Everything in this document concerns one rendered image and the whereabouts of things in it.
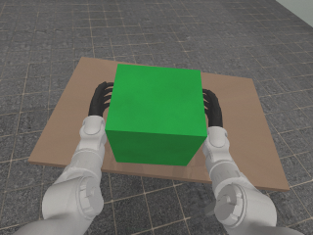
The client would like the robot left forearm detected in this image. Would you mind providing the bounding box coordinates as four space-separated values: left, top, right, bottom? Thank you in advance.
42 115 107 219

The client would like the table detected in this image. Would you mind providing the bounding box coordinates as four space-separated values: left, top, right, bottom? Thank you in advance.
27 57 290 215

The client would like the right robot hand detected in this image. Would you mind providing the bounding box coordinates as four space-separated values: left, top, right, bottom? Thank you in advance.
202 89 223 128

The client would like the carton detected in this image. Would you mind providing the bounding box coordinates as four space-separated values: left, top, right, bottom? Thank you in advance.
105 64 207 166

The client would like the left robot hand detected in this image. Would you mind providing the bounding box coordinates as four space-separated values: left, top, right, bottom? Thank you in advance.
88 81 114 117

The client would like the robot left upper arm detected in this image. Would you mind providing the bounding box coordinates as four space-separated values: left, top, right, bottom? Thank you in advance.
12 175 104 235

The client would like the robot right forearm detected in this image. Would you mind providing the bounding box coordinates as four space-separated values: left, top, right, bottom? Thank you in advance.
202 126 277 221

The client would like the robot right upper arm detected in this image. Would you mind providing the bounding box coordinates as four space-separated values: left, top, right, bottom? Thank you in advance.
214 183 304 235

